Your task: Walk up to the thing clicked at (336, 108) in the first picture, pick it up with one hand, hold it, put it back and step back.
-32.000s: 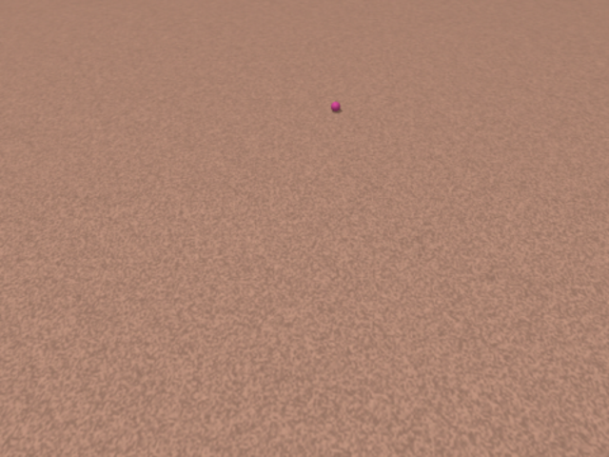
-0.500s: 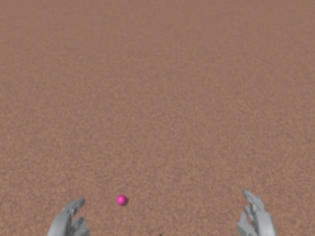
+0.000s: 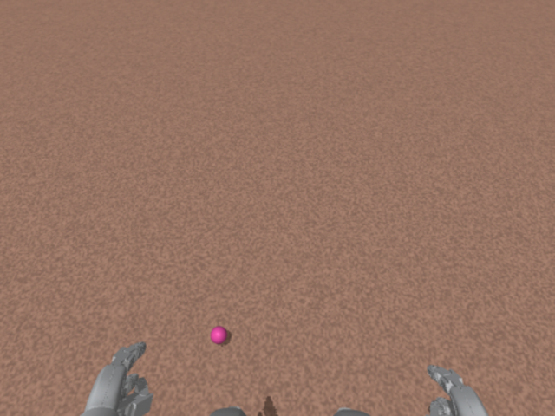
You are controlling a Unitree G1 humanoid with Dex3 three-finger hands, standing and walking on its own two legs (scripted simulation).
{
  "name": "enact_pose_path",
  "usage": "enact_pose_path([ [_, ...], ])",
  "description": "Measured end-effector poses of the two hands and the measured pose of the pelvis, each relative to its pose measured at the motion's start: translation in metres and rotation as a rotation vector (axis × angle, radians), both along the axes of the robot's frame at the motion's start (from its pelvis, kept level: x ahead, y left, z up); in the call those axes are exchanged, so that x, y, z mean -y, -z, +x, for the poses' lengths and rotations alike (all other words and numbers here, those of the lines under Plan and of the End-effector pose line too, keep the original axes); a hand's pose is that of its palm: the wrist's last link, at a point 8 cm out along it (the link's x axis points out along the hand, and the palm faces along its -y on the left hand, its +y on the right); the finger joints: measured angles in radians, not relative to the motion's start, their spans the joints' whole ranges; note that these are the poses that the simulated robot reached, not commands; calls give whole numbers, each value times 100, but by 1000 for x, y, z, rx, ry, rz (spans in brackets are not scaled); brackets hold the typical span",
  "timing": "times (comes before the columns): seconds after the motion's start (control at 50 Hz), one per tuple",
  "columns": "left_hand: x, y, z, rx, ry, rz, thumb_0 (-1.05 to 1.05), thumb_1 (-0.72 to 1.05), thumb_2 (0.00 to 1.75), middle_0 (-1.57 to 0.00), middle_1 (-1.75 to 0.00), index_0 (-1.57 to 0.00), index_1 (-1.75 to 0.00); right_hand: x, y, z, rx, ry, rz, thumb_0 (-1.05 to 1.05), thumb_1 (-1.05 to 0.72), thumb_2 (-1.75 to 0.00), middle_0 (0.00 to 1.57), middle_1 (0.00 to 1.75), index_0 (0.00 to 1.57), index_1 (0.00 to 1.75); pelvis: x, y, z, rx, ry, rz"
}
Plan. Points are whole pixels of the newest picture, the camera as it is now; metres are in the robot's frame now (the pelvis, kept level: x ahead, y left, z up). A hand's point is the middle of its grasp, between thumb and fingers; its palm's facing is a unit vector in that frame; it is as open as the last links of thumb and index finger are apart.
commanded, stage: stand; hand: left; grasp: from above
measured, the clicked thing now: (218, 334) +0.45 +0.23 -0.70
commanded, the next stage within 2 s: none
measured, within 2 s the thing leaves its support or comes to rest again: neither
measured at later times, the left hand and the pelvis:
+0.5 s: hand out of the picture +0.05 +0.24 -0.12, palm faces +0.03 -0.94 -0.33, open 7.4 cm; pelvis +0.00 +0.01 +0.04, yaw +0 degrees
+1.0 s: hand out of the picture +0.05 +0.24 -0.11, palm faces +0.02 -0.94 -0.34, open 7.4 cm; pelvis +0.00 +0.00 +0.05, yaw +0 degrees
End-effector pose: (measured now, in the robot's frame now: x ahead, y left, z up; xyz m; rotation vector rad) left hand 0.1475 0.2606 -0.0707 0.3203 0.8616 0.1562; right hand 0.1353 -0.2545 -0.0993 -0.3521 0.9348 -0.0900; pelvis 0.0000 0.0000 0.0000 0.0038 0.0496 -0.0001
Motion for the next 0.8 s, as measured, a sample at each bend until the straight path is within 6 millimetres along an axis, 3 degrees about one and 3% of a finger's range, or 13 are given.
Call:
enact_pose_path([
  [0.16,-21,19,-47,-180,-79,-1,1,90,89,-20,-30,-21,-30,18,-7,-35,-128,100,-16,1,-90,-89,20,30,20,30,-5,-15,4,48,2,-4],
  [0.38,-25,20,-96,-345,-145,-26,0,90,89,-20,-30,-21,-30,7,-11,-60,-231,145,8,1,-90,-90,20,30,20,30,-11,-35,6,96,2,-9],
  [0.56,-30,11,-110,-386,-166,-10,0,90,89,-20,-30,-21,-30,3,-12,-67,-255,148,32,1,-90,-89,20,30,20,30,-10,-43,1,117,1,-2],
  [0.8,-29,5,-113,-404,-171,7,0,90,89,-20,-30,-21,-30,20,-15,-72,-280,162,21,1,-90,-89,20,30,20,30,-3,-47,0,121,-1,-3],
])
